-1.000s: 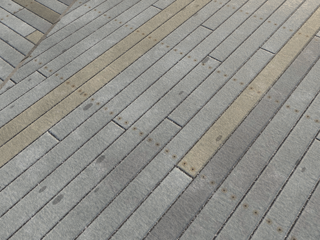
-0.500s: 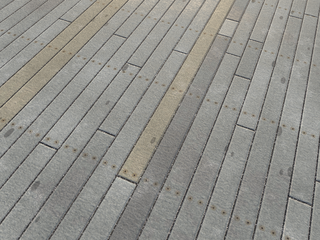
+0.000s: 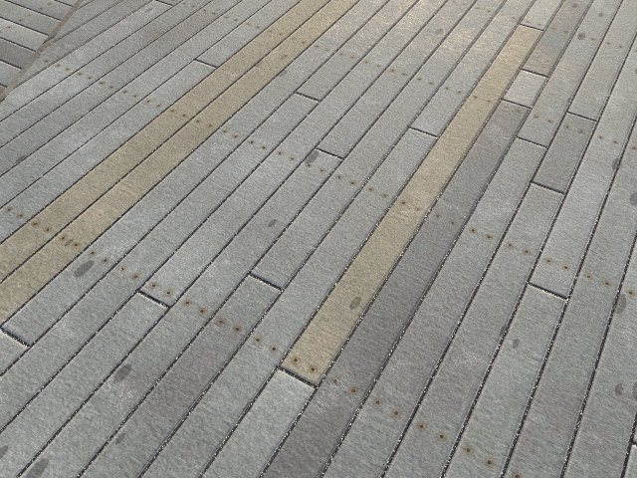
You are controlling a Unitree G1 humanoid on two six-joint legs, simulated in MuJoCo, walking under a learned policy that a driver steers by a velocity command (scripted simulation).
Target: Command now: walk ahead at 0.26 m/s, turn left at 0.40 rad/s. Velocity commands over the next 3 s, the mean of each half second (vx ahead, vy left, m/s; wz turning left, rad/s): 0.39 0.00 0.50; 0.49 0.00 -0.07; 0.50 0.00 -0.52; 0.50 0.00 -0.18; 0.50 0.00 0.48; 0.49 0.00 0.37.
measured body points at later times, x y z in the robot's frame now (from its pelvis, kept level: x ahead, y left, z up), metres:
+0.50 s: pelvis +0.18 +0.11 +0.01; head +0.20 +0.15 +0.46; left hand +0.34 +0.41 -0.08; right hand +0.28 -0.16 -0.09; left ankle +0.08 +0.15 -0.74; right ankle +0.41 -0.02 -0.67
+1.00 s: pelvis +0.48 +0.17 +0.01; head +0.52 +0.18 +0.46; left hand +0.44 +0.45 -0.11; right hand +0.75 -0.01 -0.07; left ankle +0.60 +0.37 -0.69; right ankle +0.48 +0.07 -0.74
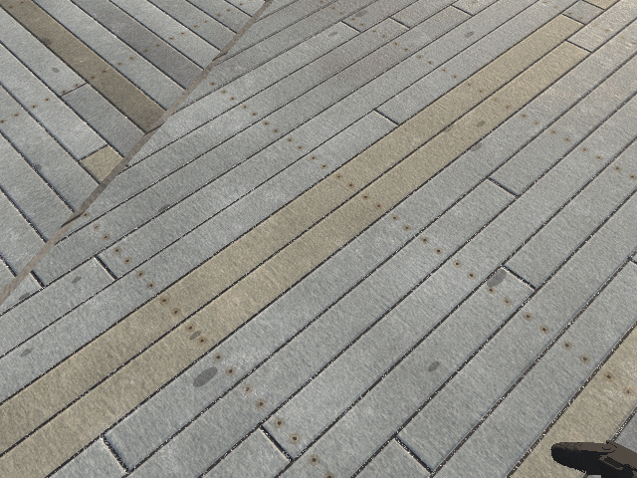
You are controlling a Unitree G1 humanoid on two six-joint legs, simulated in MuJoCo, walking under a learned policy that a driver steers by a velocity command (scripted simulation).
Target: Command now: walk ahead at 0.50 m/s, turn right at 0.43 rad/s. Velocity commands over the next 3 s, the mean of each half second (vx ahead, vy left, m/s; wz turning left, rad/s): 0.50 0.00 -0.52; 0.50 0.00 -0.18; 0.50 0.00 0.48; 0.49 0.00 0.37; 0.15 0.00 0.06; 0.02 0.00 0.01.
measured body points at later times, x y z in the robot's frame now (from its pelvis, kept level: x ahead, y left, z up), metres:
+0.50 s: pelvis +0.27 +0.03 +0.00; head +0.30 +0.02 +0.45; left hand +0.54 +0.20 -0.08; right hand +0.20 -0.26 -0.12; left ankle +0.22 +0.16 -0.75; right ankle +0.37 -0.16 -0.69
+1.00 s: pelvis +0.51 -0.12 +0.00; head +0.53 -0.13 +0.45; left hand +0.68 +0.11 -0.11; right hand +0.55 -0.42 -0.11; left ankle +0.75 -0.02 -0.68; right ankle +0.42 -0.16 -0.75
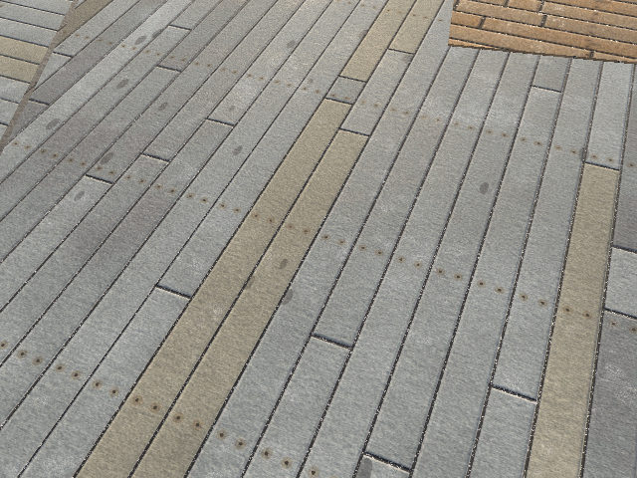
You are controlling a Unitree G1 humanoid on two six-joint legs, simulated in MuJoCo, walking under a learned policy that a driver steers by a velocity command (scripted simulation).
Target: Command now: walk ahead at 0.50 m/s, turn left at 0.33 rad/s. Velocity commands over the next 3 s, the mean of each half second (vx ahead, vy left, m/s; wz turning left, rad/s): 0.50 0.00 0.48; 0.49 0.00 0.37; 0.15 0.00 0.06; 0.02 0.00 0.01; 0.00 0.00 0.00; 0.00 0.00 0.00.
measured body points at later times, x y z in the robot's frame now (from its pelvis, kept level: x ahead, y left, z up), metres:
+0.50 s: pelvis +0.29 +0.07 +0.00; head +0.32 +0.09 +0.45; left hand +0.41 +0.37 -0.09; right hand +0.44 -0.19 -0.10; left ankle +0.25 +0.14 -0.74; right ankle +0.49 -0.08 -0.68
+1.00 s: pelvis +0.56 +0.11 +0.00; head +0.59 +0.12 +0.45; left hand +0.43 +0.36 -0.12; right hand +0.85 -0.01 -0.09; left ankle +0.61 +0.31 -0.70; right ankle +0.56 -0.01 -0.74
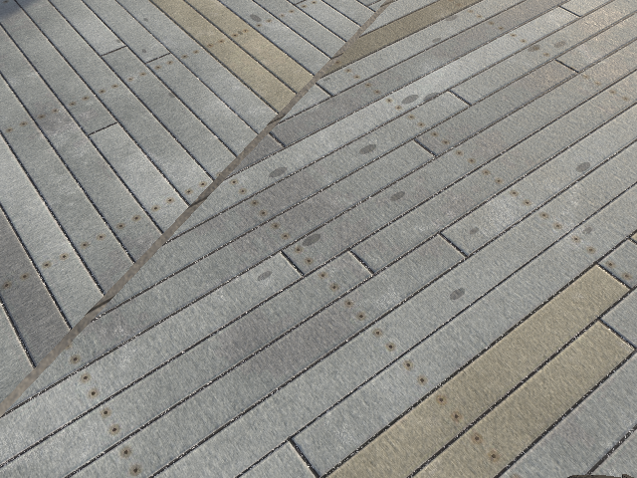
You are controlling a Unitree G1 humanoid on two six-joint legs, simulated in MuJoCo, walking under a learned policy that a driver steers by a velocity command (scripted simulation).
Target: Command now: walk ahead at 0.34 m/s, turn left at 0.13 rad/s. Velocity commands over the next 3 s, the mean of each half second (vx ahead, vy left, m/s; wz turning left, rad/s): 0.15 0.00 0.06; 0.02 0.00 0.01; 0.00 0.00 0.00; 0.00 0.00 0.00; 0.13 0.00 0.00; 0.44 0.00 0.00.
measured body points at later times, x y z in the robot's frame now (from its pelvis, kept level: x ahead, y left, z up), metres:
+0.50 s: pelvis +0.14 +0.03 -0.01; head +0.15 +0.02 +0.44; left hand +0.23 +0.30 -0.14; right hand +0.27 -0.21 -0.14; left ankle +0.20 +0.13 -0.75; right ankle +0.15 -0.11 -0.75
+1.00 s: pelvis +0.18 +0.02 -0.01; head +0.19 +0.02 +0.44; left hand +0.24 +0.27 -0.15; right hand +0.27 -0.24 -0.15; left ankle +0.20 +0.13 -0.75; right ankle +0.15 -0.11 -0.75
